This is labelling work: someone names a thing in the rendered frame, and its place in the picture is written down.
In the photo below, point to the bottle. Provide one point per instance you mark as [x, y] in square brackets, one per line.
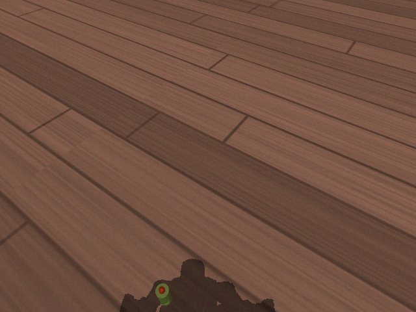
[163, 294]

